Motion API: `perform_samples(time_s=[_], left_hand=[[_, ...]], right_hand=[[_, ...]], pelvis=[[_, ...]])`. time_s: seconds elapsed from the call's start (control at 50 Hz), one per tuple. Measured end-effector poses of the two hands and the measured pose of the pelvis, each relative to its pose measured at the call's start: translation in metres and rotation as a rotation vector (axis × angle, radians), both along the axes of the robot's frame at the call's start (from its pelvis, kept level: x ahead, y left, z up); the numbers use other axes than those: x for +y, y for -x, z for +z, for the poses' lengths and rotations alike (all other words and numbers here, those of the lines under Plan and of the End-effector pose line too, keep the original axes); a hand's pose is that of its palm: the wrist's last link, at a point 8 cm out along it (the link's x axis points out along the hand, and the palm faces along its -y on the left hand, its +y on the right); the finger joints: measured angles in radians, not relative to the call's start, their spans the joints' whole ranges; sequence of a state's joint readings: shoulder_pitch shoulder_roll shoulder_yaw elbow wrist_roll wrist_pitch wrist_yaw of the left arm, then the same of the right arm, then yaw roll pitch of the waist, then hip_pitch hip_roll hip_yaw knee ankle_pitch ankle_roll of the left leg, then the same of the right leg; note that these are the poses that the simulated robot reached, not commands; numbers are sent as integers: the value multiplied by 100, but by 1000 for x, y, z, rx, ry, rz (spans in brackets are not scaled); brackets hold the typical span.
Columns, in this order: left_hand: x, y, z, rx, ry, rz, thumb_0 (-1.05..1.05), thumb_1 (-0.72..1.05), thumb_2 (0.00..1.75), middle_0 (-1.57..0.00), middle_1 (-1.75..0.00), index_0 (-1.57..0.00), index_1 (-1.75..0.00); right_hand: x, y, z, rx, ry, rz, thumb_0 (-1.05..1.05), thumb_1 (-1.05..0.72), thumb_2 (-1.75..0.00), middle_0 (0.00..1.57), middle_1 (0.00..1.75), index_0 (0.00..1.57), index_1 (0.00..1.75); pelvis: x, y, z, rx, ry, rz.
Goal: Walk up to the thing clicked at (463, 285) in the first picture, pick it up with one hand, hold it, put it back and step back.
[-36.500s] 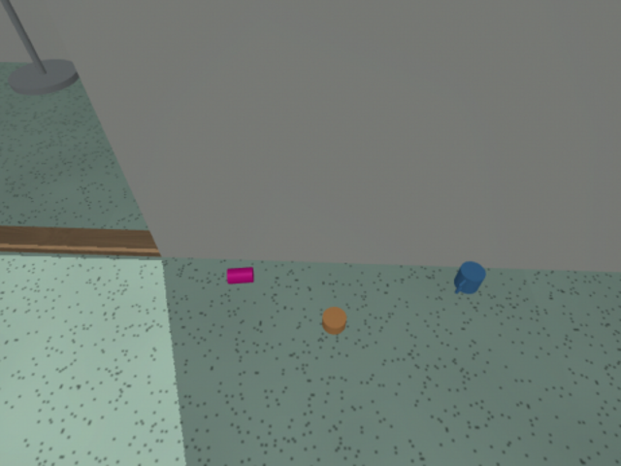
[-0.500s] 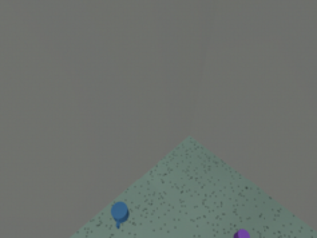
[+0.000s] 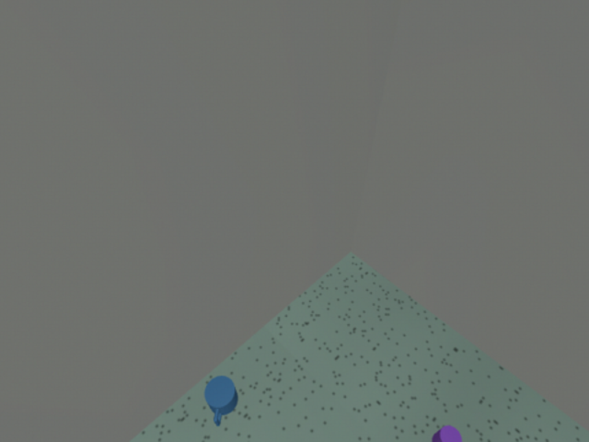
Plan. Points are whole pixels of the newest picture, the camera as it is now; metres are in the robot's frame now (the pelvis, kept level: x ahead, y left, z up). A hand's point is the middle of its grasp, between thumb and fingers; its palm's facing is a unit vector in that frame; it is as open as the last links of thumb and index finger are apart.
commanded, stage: stand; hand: left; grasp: from above
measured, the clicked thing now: (220, 401) +0.38 +0.24 -0.74
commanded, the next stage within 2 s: step back in 0.08 s
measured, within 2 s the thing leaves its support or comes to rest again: neither
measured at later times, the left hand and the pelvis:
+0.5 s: hand out of the picture +0.08 +0.31 -0.18, palm faces -0.04 -0.93 -0.37, open 7.4 cm; pelvis -0.06 +0.05 -0.02, yaw -1 degrees
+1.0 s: hand out of the picture -0.03 +0.30 -0.15, palm faces -0.06 -0.91 -0.40, open 7.4 cm; pelvis -0.16 +0.05 -0.02, yaw -4 degrees
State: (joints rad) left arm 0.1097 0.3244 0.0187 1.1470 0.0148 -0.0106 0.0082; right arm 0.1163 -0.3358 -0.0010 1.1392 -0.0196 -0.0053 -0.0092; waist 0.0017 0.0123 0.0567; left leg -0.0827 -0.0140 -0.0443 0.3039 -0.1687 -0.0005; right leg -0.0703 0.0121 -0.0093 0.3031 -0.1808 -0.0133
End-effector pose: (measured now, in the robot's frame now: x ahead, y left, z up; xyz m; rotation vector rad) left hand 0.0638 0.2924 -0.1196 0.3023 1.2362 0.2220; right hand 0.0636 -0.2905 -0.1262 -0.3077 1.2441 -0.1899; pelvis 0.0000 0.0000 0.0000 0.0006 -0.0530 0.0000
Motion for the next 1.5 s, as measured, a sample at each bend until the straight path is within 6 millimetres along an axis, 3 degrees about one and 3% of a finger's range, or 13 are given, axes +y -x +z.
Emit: perform_samples(time_s=[0.1,0.24,0.42,0.54,0.7,0.82,0.88,1.02,1.14,1.2,1.3,1.4,1.5], left_hand=[[1,0,0,-2,1,2,0,91,90,-21,-30,-20,-30],[21,1,-6,-13,-29,-7,0,90,90,-21,-30,-21,-30],[62,-17,-26,-80,-33,-56,0,90,90,-21,-30,-20,-30],[61,-9,-22,-70,-12,-90,0,91,90,-20,-30,-20,-30],[58,25,-20,-47,-22,-132,0,91,90,-21,-30,-20,-30],[49,55,-15,-66,-57,-142,0,91,90,-21,-30,-20,-30],[46,73,-6,-81,-57,-140,0,90,90,-21,-30,-20,-30],[52,101,8,-129,-62,-116,0,90,90,-21,-30,-21,-30],[70,125,-8,-179,-42,-113,0,90,90,-21,-30,-21,-30],[79,148,-19,-154,-22,-96,0,90,90,-21,-30,-21,-30],[83,191,-15,-96,1,-65,0,91,90,-21,-30,-20,-30],[87,237,-15,-47,-24,-65,0,91,90,-21,-30,-20,-30],[79,277,-18,0,-59,-98,0,91,90,-21,-30,-20,-30]], right_hand=[[-2,1,0,2,0,-3,0,-91,-90,21,30,20,30],[-8,8,-1,14,37,-9,0,-91,-90,21,30,20,30],[10,55,3,70,122,-18,0,-91,-90,20,30,20,30],[33,83,11,72,112,-39,0,-91,-90,21,30,20,30],[42,92,0,-37,75,-61,0,-90,-90,21,31,20,30],[29,107,-19,-83,37,-74,0,-90,-90,21,31,20,30],[26,117,-18,-80,25,-80,0,-91,-90,21,30,20,30],[20,155,-4,-40,59,-36,0,-91,-90,21,30,20,30],[29,195,-5,-6,120,8,0,-91,-90,21,30,20,30],[43,217,2,-6,116,10,0,-91,-90,20,30,20,30],[53,244,21,-17,113,15,0,-90,-90,21,30,20,30],[47,253,25,-84,119,16,1,-90,-90,21,31,20,30],[31,270,15,-164,111,10,0,-90,-90,21,31,20,30]], pelvis=[[0,1,0,4,1,0],[9,25,-9,15,15,-3],[44,51,-24,31,5,-3],[54,67,-15,33,24,-18],[56,92,-20,17,10,-65],[47,118,-31,-16,26,-82],[42,130,-27,-13,7,-77],[49,163,-17,27,-27,-62],[65,202,-30,20,1,-8],[70,221,-29,-10,-36,-33],[70,243,-14,12,27,-29],[65,272,-14,24,21,-63],[54,310,-24,12,4,-109]])
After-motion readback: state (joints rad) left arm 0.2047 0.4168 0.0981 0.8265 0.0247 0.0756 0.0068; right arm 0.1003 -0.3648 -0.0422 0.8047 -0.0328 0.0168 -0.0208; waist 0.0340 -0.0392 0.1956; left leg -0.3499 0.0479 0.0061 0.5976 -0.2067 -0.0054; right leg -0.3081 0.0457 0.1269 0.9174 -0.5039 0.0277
